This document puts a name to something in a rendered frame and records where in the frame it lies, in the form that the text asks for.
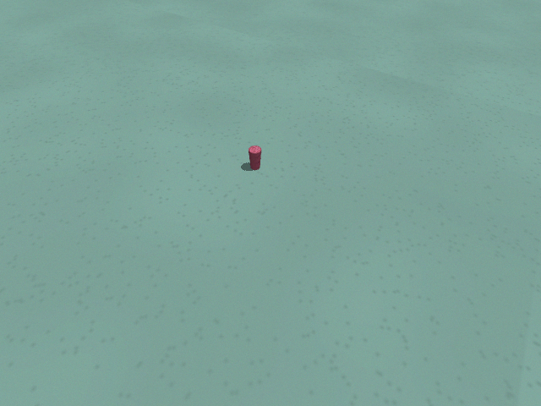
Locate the cup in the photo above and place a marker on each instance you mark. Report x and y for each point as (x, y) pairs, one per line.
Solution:
(254, 157)

